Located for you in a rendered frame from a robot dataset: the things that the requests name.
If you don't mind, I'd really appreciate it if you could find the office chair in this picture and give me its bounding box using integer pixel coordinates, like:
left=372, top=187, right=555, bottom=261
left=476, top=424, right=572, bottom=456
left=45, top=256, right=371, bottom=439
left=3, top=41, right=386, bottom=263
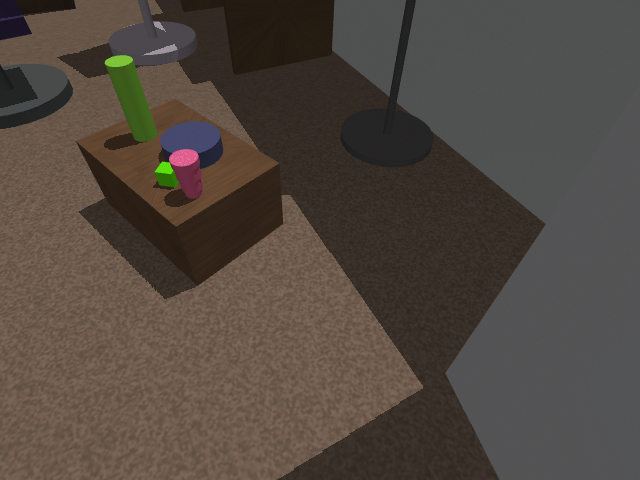
left=0, top=0, right=73, bottom=129
left=109, top=0, right=198, bottom=66

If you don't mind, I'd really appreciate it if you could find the coat stand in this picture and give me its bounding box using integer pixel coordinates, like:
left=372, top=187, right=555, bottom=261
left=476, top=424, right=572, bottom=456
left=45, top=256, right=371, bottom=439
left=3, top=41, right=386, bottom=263
left=340, top=0, right=434, bottom=167

